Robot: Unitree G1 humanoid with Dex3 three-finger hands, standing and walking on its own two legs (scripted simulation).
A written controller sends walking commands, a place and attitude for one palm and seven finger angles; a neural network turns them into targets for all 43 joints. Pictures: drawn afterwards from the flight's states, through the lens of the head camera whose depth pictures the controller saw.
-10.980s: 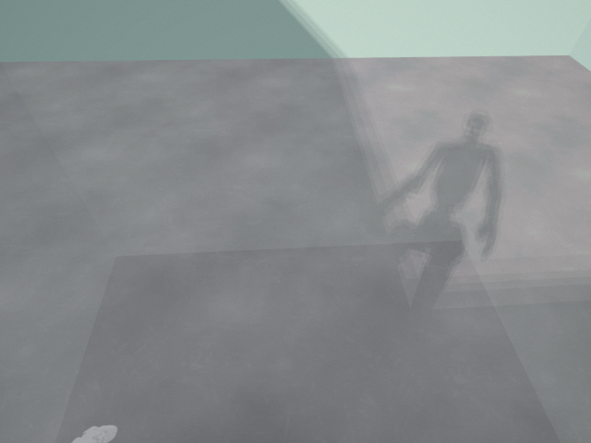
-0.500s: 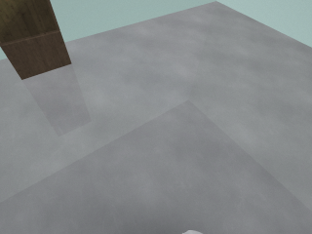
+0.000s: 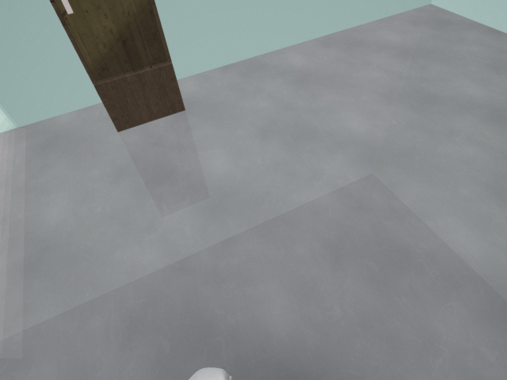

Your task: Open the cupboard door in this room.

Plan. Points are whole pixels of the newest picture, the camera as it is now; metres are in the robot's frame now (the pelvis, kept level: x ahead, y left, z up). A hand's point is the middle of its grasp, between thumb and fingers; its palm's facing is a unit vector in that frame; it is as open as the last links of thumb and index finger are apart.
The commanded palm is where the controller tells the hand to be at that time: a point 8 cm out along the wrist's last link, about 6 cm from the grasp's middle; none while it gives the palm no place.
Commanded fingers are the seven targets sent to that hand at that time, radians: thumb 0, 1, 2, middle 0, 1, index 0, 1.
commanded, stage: stand and wait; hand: left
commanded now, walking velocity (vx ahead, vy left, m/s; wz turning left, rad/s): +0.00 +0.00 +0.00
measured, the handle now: out of the picture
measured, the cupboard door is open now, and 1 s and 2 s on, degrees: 0 0 0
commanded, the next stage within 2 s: turn or walk to find it in 0.24 s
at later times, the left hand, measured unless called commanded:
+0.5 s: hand out of the picture -0.01 +0.21 -0.18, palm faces +0.13 -0.97 -0.23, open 7.4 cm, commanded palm none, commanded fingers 0.00 0.90 0.90 -0.20 -0.30 -0.20 -0.30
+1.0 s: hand out of the picture +0.02 +0.27 -0.16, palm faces +0.27 -0.93 -0.25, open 7.4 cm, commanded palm none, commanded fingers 0.00 0.90 0.90 -0.20 -0.30 -0.20 -0.30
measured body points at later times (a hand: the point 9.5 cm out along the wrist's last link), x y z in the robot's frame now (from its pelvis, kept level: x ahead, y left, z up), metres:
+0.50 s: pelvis -0.01 +0.03 -0.01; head +0.01 +0.02 +0.44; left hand -0.02 +0.26 -0.16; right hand +0.06 -0.21 -0.16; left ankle -0.04 +0.15 -0.73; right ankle -0.02 -0.10 -0.74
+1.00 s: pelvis -0.04 +0.05 +0.00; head -0.01 +0.06 +0.45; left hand +0.00 +0.32 -0.14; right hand +0.06 -0.18 -0.15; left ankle -0.04 +0.15 -0.74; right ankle -0.02 -0.10 -0.69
